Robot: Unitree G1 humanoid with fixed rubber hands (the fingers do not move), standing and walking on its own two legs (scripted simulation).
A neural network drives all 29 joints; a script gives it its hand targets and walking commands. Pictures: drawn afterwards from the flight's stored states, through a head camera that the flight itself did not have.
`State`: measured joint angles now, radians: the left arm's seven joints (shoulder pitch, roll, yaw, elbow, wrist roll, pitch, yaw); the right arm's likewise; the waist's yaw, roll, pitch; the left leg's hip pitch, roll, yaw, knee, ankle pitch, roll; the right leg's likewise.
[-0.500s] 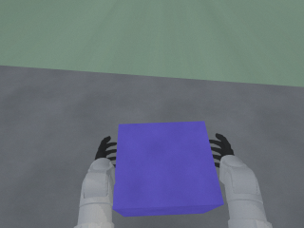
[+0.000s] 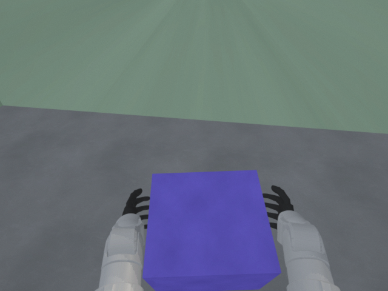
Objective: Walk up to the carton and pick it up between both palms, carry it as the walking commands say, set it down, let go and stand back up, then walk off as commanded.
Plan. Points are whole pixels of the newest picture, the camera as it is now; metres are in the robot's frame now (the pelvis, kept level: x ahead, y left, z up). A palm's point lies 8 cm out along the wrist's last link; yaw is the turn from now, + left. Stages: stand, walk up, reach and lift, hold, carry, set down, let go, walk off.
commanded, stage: set down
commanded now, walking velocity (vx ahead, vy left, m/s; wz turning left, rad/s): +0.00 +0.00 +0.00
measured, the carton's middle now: (206, 232) +0.30 +0.01 -0.05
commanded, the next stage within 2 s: none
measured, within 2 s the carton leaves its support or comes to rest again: neither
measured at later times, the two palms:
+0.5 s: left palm (137, 223) +0.31 +0.18 -0.02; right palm (277, 226) +0.30 -0.16 -0.02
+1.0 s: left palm (145, 243) +0.31 +0.17 -0.12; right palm (270, 252) +0.29 -0.16 -0.13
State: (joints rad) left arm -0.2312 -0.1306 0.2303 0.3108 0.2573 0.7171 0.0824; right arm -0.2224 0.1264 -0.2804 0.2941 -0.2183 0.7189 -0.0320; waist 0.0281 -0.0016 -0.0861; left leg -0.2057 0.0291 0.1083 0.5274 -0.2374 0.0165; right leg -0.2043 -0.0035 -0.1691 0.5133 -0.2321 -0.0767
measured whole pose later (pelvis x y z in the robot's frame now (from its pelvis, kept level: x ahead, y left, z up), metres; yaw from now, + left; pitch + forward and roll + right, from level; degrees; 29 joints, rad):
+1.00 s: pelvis -0.02 +0.02 -0.04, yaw -4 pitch +25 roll +1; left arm -0.36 -0.10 0.34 0.51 0.28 0.13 -0.01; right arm -0.35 0.15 -0.36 0.47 -0.22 0.15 -0.07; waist 0.03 0.00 -0.06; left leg -0.96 0.02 0.10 0.78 -0.26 0.04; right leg -0.99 0.00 -0.08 0.77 -0.22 -0.07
